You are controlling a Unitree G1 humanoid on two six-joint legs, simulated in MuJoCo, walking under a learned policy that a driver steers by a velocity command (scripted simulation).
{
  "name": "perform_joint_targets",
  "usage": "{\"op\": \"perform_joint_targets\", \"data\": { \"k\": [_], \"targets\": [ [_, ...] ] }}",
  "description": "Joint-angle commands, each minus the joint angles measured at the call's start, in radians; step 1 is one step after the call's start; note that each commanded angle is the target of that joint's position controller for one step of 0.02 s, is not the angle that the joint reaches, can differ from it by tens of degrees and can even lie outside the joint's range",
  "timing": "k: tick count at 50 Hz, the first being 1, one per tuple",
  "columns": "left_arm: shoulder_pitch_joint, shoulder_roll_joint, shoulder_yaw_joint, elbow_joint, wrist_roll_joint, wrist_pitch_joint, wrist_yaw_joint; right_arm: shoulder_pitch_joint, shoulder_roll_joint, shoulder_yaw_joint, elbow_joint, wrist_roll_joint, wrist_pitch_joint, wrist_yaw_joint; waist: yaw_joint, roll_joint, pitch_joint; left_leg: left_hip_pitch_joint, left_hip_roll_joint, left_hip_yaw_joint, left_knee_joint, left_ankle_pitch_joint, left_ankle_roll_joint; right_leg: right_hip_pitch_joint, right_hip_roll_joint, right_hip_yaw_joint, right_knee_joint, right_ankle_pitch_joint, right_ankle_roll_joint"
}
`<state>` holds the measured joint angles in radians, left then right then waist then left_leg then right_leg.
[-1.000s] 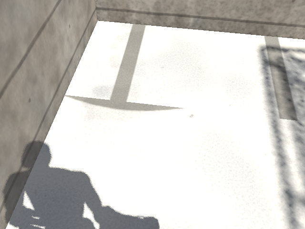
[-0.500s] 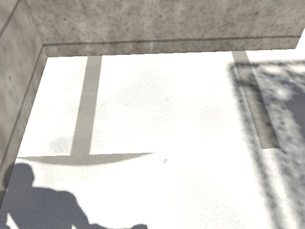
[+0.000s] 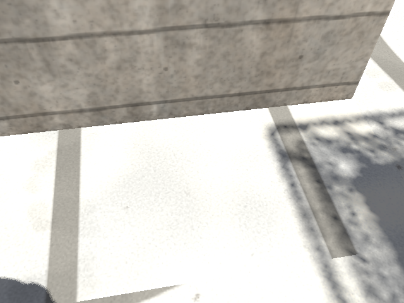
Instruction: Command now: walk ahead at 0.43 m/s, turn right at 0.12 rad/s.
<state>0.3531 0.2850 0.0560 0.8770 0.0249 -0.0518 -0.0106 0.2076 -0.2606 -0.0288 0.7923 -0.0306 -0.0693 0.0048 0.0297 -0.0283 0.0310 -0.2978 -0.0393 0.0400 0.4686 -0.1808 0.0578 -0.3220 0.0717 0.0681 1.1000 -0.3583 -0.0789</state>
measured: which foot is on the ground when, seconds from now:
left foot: down 0.00-0.34, up 0.36-0.60, down 0.62-1.00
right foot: up 0.00-0.30, down 0.32-1.00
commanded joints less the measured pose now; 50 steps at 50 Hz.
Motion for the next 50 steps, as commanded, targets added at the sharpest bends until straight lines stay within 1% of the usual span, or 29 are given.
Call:
{"op": "perform_joint_targets", "data": {
  "k": [1, 2, 3, 5, 8, 11, 13, 14, 15, 16, 17, 18, 19, 20, 21, 22, 23, 24, 26, 28, 30, 31, 32, 33, 34, 35, 38, 40, 50],
  "targets": [
    [0.021, 0.059, 0.008, -0.050, 0.013, 0.006, -0.010, 0.095, -0.085, -0.019, 0.003, 0.012, -0.025, 0.000, -0.015, 0.119, -0.021, 0.192, 0.266, -0.282, -0.237, 0.394, 0.130, -0.199, -0.077, 0.015, 0.010, 0.036, 0.028],
    [0.025, 0.049, 0.006, -0.046, 0.014, 0.012, -0.009, 0.116, -0.084, -0.018, 0.018, 0.017, -0.034, 0.002, -0.007, 0.113, -0.032, 0.198, 0.263, -0.238, -0.221, 0.587, 0.139, -0.194, -0.069, 0.004, -0.001, 0.033, 0.040],
    [0.020, 0.040, 0.003, -0.045, 0.013, 0.014, -0.009, 0.127, -0.090, -0.018, 0.032, 0.021, -0.039, 0.003, 0.001, 0.112, -0.040, 0.207, 0.257, -0.196, -0.212, 0.717, 0.143, -0.202, -0.065, -0.008, -0.022, 0.048, 0.050],
    [-0.027, 0.023, -0.006, -0.054, 0.011, 0.016, -0.010, 0.134, -0.095, -0.016, 0.051, 0.023, -0.035, 0.001, 0.002, 0.123, -0.042, 0.210, 0.232, -0.126, -0.209, 0.831, 0.137, -0.215, -0.069, -0.043, -0.107, 0.103, 0.066],
    [-0.132, -0.008, -0.028, -0.073, 0.002, 0.016, -0.010, 0.137, -0.086, -0.008, 0.076, 0.023, -0.018, -0.002, -0.020, 0.150, -0.037, 0.171, 0.179, -0.045, -0.208, 0.842, 0.107, -0.137, -0.072, -0.103, -0.320, 0.214, 0.073],
    [-0.177, -0.004, -0.036, -0.066, -0.003, 0.016, 0.001, 0.185, -0.092, -0.008, 0.114, 0.023, -0.008, -0.007, -0.045, 0.149, -0.051, 0.206, 0.194, -0.053, -0.169, 0.815, 0.096, -0.071, -0.060, -0.118, -0.434, 0.281, 0.059],
    [-0.173, 0.007, -0.036, -0.055, -0.001, 0.011, 0.011, 0.185, -0.092, -0.007, 0.129, 0.024, -0.001, -0.011, -0.041, 0.138, -0.041, 0.218, 0.219, -0.081, -0.125, 0.770, 0.094, -0.032, -0.059, -0.106, -0.492, 0.271, 0.037],
    [-0.155, 0.011, -0.034, -0.042, 0.001, 0.007, 0.016, 0.177, -0.091, -0.007, 0.135, 0.026, 0.002, -0.015, -0.030, 0.128, -0.034, 0.221, 0.223, -0.095, -0.092, 0.737, 0.088, 0.003, -0.057, -0.102, -0.543, 0.275, 0.023],
    [-0.107, 0.012, -0.033, -0.019, 0.005, -0.002, 0.021, 0.164, -0.089, -0.006, 0.140, 0.031, 0.005, -0.018, -0.002, 0.103, -0.037, 0.210, 0.208, -0.094, -0.031, 0.682, 0.068, 0.080, -0.054, -0.098, -0.642, 0.339, 0.008],
    [-0.059, 0.043, -0.026, 0.002, 0.013, -0.015, 0.028, 0.187, -0.085, -0.004, 0.146, 0.030, 0.004, -0.019, 0.012, 0.049, -0.064, 0.176, 0.171, -0.084, 0.055, 0.557, 0.037, 0.193, -0.102, -0.044, -0.708, 0.539, -0.007],
    [0.005, 0.109, -0.014, 0.013, 0.020, -0.024, 0.033, 0.243, -0.054, 0.005, 0.132, 0.027, 0.000, -0.023, -0.004, -0.061, -0.153, 0.081, 0.118, -0.045, 0.183, 0.204, 0.008, 0.369, -0.284, 0.105, -0.622, 1.026, -0.053],
    [0.020, 0.095, -0.015, 0.023, -0.003, -0.010, 0.033, 0.373, 0.019, 0.020, 0.177, 0.055, 0.022, -0.027, -0.023, -0.187, -0.275, 0.030, 0.018, -0.019, 0.348, -0.339, -0.008, 0.442, -0.457, 0.267, -0.618, 1.222, -0.230],
    [0.004, 0.050, -0.028, 0.015, -0.027, -0.001, 0.027, 0.311, -0.048, 0.004, 0.186, 0.038, 0.050, -0.034, 0.004, -0.119, -0.249, -0.007, 0.006, -0.059, 0.428, -0.499, -0.012, 0.370, -0.454, 0.312, -0.676, 1.040, -0.266],
    [-0.052, 0.041, -0.032, 0.013, -0.025, 0.005, 0.030, 0.233, -0.057, -0.003, 0.170, 0.020, 0.063, -0.033, -0.008, -0.094, -0.154, -0.045, 0.009, -0.074, 0.463, -0.490, -0.019, 0.285, -0.415, 0.283, -0.736, 0.855, -0.249],
    [-0.102, 0.024, -0.040, 0.010, -0.016, 0.011, 0.036, 0.191, -0.042, -0.002, 0.170, 0.010, 0.072, -0.031, -0.027, -0.059, -0.104, -0.041, 0.027, -0.084, 0.453, -0.436, -0.028, 0.210, -0.376, 0.246, -0.784, 0.704, -0.214],
    [-0.140, 0.017, -0.044, 0.010, -0.012, 0.016, 0.045, 0.177, -0.027, 0.000, 0.174, 0.008, 0.082, -0.029, -0.051, -0.062, -0.065, -0.007, 0.045, -0.087, 0.405, -0.381, -0.038, 0.134, -0.339, 0.196, -0.822, 0.621, -0.177],
    [-0.167, 0.016, -0.045, 0.015, -0.010, 0.019, 0.050, 0.196, -0.005, 0.006, 0.189, 0.007, 0.090, -0.029, -0.074, -0.078, -0.058, 0.043, 0.050, -0.078, 0.354, -0.341, -0.050, 0.086, -0.303, 0.151, -0.842, 0.554, -0.145],
    [-0.173, 0.015, -0.045, 0.021, -0.006, 0.020, 0.050, 0.211, 0.007, 0.010, 0.209, 0.008, 0.096, -0.031, -0.077, -0.079, -0.065, 0.076, 0.041, -0.061, 0.310, -0.316, -0.057, 0.072, -0.277, 0.123, -0.845, 0.517, -0.127],
    [-0.161, 0.019, -0.043, 0.040, -0.007, 0.022, 0.048, 0.210, 0.011, 0.011, 0.230, 0.015, 0.105, -0.038, -0.070, -0.073, -0.083, 0.112, 0.036, -0.047, 0.229, -0.269, -0.063, 0.071, -0.260, 0.106, -0.849, 0.409, -0.113],
    [-0.164, 0.032, -0.038, 0.057, -0.013, 0.029, 0.046, 0.197, 0.017, 0.013, 0.245, 0.016, 0.111, -0.042, -0.070, -0.073, -0.075, 0.151, 0.036, -0.034, 0.132, -0.185, -0.059, 0.038, -0.246, 0.106, -0.861, 0.212, -0.095],
    [-0.174, 0.036, -0.033, 0.069, -0.021, 0.042, 0.043, 0.195, 0.020, 0.017, 0.263, 0.008, 0.109, -0.042, -0.077, -0.057, -0.035, 0.216, 0.038, -0.029, -0.010, -0.060, -0.043, -0.043, -0.219, 0.107, -0.876, -0.043, -0.045],
    [-0.158, 0.030, -0.031, 0.078, -0.023, 0.048, 0.041, 0.182, 0.002, 0.017, 0.258, -0.002, 0.104, -0.042, -0.067, -0.036, 0.000, 0.219, 0.076, -0.078, -0.064, -0.046, -0.031, -0.082, -0.209, 0.114, -0.885, -0.129, -0.006],
    [-0.141, 0.024, -0.029, 0.084, -0.026, 0.053, 0.039, 0.168, -0.022, 0.017, 0.251, -0.006, 0.095, -0.042, -0.049, -0.013, 0.029, 0.175, 0.123, -0.140, -0.114, -0.116, -0.018, -0.088, -0.183, 0.104, -0.879, -0.136, 0.022],
    [-0.138, 0.010, -0.027, 0.089, -0.031, 0.059, 0.036, 0.145, -0.031, 0.016, 0.262, 0.008, 0.088, -0.039, -0.027, 0.081, 0.089, 0.021, 0.130, -0.164, -0.144, -0.213, -0.007, -0.011, -0.136, 0.049, -0.854, -0.038, 0.030],
    [-0.125, 0.004, -0.028, 0.105, -0.025, 0.059, 0.033, 0.129, -0.007, 0.022, 0.264, 0.011, 0.077, -0.038, -0.017, 0.107, 0.079, -0.037, 0.141, -0.180, -0.188, -0.242, -0.010, 0.090, -0.133, 0.039, -0.804, 0.061, 0.027],
    [-0.102, -0.007, -0.029, 0.121, -0.021, 0.056, 0.033, 0.117, -0.004, 0.024, 0.267, 0.015, 0.067, -0.039, -0.005, 0.120, 0.064, -0.058, 0.145, -0.183, -0.211, -0.229, -0.016, 0.149, -0.131, 0.030, -0.775, 0.126, 0.024],
    [-0.077, -0.007, -0.030, 0.155, -0.015, 0.045, 0.032, 0.118, -0.006, 0.022, 0.273, 0.021, 0.054, -0.044, -0.003, 0.079, 0.030, -0.008, 0.136, -0.167, -0.205, -0.149, -0.016, 0.178, -0.141, 0.036, -0.767, 0.190, 0.018],
    [-0.077, -0.015, -0.033, 0.171, -0.017, 0.042, 0.034, 0.138, 0.004, 0.023, 0.283, 0.020, 0.055, -0.044, -0.012, 0.058, 0.033, 0.024, 0.131, -0.158, -0.193, -0.123, -0.011, 0.155, -0.143, 0.036, -0.776, 0.184, 0.021],
    [-0.041, -0.037, -0.044, 0.234, -0.018, 0.044, 0.044, 0.181, 0.027, 0.027, 0.315, 0.020, 0.058, -0.047, -0.024, 0.031, 0.042, 0.056, 0.126, -0.143, -0.176, -0.073, -0.002, 0.143, -0.147, 0.036, -0.778, 0.209, 0.030]
  ]
}}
